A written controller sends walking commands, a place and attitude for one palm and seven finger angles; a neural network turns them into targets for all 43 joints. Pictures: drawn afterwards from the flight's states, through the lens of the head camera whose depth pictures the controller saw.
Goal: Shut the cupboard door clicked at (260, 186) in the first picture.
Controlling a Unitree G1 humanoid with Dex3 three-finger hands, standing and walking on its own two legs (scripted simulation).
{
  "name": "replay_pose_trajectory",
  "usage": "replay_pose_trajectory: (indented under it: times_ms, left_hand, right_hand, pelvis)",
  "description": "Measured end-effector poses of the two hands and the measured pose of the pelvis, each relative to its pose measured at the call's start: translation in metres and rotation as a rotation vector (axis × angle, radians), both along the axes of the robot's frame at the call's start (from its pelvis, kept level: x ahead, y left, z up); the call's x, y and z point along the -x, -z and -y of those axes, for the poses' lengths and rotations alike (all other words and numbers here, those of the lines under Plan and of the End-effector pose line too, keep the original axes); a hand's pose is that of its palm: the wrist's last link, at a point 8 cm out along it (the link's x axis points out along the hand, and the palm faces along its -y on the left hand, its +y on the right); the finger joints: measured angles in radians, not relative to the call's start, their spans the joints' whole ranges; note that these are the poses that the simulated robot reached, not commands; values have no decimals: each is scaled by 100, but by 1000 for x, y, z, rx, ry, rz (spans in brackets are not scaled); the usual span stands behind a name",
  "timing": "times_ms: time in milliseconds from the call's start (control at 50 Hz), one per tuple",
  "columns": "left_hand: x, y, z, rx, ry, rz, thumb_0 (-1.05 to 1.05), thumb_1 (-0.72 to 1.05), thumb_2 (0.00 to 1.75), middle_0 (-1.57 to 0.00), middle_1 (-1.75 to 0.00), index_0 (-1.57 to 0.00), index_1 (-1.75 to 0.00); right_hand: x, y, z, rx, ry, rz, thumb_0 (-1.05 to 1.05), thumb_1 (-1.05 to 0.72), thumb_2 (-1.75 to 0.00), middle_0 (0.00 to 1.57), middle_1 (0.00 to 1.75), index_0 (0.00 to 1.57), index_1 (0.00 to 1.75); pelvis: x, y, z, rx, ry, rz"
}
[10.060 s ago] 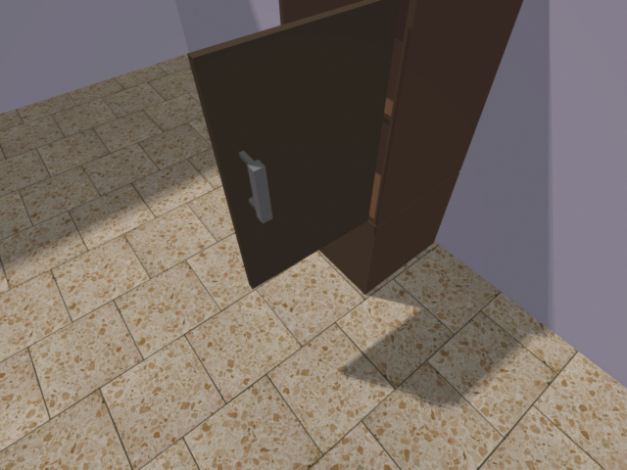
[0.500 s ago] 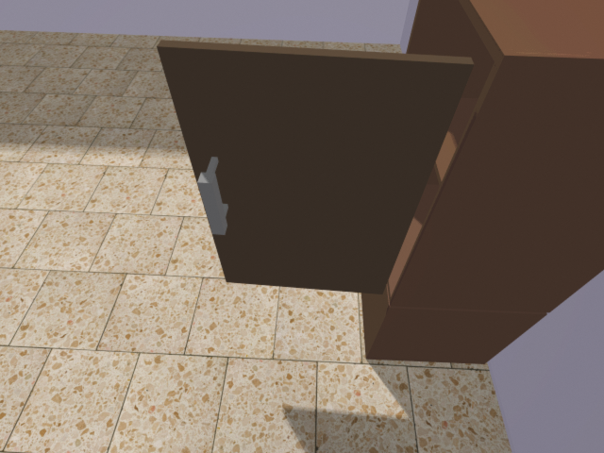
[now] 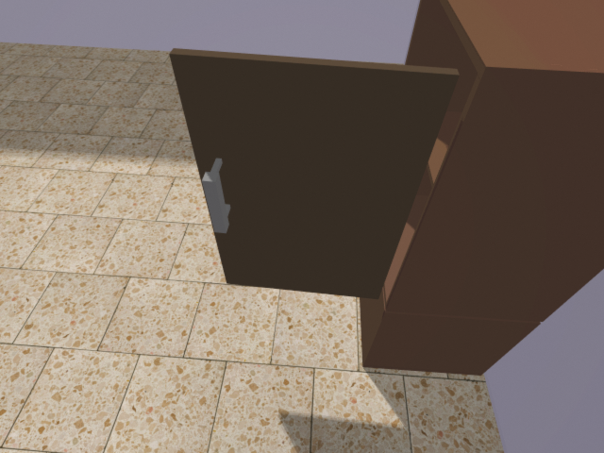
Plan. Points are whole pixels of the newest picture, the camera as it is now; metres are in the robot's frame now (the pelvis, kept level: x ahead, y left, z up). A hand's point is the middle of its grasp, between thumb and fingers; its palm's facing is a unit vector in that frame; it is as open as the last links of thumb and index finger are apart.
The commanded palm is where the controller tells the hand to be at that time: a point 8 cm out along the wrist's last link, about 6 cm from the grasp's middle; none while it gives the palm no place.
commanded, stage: look again from close up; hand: left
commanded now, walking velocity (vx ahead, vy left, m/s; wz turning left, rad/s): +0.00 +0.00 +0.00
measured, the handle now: (219, 196) +0.53 +0.18 +0.01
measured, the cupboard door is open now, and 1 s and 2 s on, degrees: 88 88 88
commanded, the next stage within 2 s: come to a stop and stand still in 0.48 s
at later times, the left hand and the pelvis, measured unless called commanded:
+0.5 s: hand out of the picture +0.06 +0.21 -0.17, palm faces -0.04 -0.97 -0.25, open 7.4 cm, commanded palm none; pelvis +0.02 +0.00 +0.00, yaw -1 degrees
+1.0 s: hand out of the picture +0.06 +0.22 -0.16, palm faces -0.02 -0.95 -0.30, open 7.4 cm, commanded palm none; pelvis +0.01 +0.01 +0.00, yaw +0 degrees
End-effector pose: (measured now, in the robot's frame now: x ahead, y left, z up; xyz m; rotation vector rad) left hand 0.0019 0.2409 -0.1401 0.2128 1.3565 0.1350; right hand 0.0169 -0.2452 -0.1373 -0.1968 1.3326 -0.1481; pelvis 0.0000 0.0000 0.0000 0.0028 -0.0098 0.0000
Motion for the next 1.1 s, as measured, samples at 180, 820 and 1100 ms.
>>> replay_pose_trajectory:
  times_ms: [180,820,1100]
  left_hand:
    - [-20,1,-4,-3,11,12,0,91,90,-20,-30,-20,-30]
    - [-63,-11,-26,-52,30,64,0,91,90,-20,-30,-20,-30]
    - [-40,-7,-11,-35,19,122,0,91,90,-20,-30,-20,-30]
  right_hand:
    - [-14,-5,6,22,-3,3,1,-91,-90,20,30,20,29]
    - [-70,-15,18,55,-31,80,1,-90,-90,21,30,21,30]
    - [-40,2,-12,-23,-28,120,1,-91,-90,20,30,20,29]
  pelvis:
    - [-7,-2,1,0,3,1]
    - [-25,-6,0,-5,10,-2]
    - [-1,3,-6,3,-13,34]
